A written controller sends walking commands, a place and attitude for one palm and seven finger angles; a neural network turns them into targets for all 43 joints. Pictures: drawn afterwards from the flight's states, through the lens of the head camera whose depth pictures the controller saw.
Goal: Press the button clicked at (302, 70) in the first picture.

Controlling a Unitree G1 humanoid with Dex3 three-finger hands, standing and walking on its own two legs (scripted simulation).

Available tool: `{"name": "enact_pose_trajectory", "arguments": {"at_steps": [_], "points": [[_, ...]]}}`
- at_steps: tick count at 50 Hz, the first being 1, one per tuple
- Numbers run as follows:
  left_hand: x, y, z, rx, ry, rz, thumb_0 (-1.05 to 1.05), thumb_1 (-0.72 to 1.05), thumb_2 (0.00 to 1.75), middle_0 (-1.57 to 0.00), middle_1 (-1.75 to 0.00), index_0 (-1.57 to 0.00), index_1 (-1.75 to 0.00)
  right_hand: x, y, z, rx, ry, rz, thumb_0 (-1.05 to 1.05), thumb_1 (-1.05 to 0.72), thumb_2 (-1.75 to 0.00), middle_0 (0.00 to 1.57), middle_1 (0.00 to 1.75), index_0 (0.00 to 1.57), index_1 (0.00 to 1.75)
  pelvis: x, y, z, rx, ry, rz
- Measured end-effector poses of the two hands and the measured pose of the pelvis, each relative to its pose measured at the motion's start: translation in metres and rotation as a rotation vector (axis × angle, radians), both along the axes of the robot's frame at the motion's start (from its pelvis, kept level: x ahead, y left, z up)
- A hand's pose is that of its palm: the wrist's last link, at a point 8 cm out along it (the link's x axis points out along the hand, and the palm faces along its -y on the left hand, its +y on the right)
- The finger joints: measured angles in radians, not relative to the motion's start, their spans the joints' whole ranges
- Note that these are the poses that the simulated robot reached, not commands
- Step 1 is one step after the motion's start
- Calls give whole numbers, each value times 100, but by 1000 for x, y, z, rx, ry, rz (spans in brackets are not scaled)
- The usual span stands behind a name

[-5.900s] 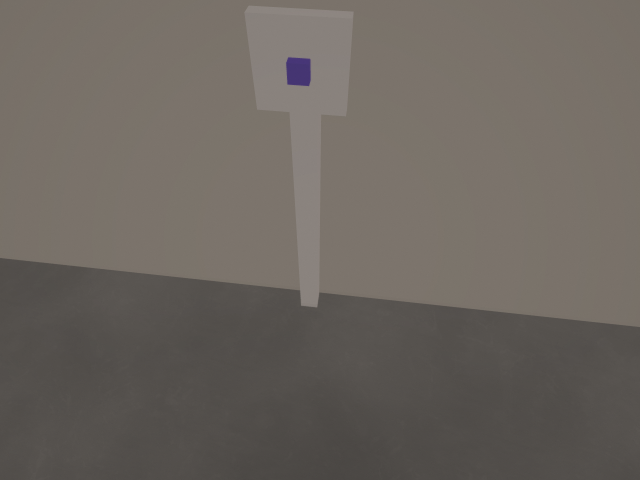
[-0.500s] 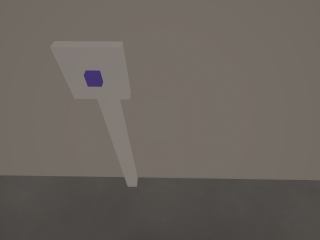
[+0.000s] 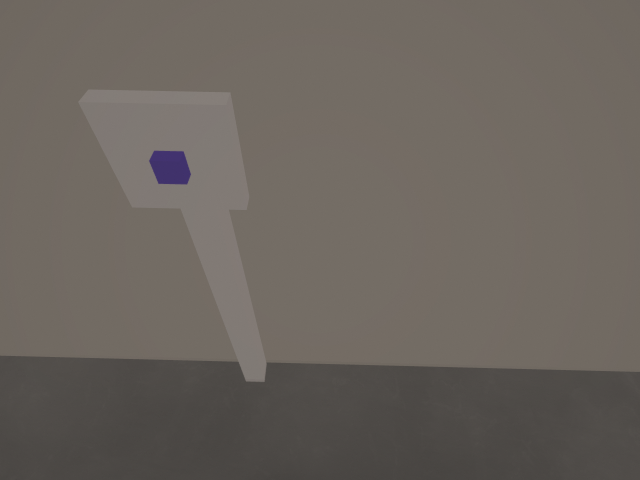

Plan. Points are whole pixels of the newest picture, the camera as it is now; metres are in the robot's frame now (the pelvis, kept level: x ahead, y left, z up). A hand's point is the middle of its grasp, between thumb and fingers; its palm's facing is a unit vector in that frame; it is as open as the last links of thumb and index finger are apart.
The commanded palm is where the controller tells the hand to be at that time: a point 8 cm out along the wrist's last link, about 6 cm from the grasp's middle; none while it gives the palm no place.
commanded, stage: come to a stop and stand still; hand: left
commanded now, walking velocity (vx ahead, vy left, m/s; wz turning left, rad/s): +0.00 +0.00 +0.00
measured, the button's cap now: (171, 166) +0.47 +0.24 +0.13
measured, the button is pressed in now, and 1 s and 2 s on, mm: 0 0 0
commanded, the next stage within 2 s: look again from close up in 0.12 s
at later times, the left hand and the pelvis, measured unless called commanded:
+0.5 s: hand out of the picture +0.01 +0.17 -0.18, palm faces +0.02 -0.98 -0.19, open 7.4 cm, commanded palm none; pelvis +0.01 -0.01 +0.00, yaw +0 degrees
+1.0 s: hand (165, 468) +0.15 +0.20 -0.05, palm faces +0.26 -0.94 -0.21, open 7.0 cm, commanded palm +0.10 +0.22 -0.05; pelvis -0.01 +0.01 +0.00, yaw +2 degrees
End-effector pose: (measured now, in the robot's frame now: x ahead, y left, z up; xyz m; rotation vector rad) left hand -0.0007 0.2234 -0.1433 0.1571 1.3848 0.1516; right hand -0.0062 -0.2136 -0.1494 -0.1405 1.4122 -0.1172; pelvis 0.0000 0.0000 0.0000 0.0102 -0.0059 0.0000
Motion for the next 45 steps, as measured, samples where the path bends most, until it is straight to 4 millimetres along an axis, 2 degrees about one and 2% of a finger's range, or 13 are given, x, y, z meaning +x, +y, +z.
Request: {"name": "enact_pose_trajectory", "arguments": {"at_steps": [13, 43, 45], "points": [[4, -6, -1, -5, 6, 6, 0, 91, 89, -20, -30, -20, -30, 8, -7, 1, -11, 1, 0, 1, -91, -90, 19, 29, 19, 30, 6, -5, 0, -2, 0, -1], [-3, -9, -2, -7, 11, 18, 0, 91, 89, -20, -30, -20, -30, 1, -3, 1, -4, 18, -4, 1, -91, -90, 19, 29, 20, 30, 5, -5, 1, -8, 2, 1], [18, 2, 16, 26, -127, 82, 2, 94, 89, -21, -30, -21, -30, 9, -9, 5, -31, -73, -1, 2, -92, -90, 20, 29, 20, 30, 2, -2, -1, -10, 0, -7]]}}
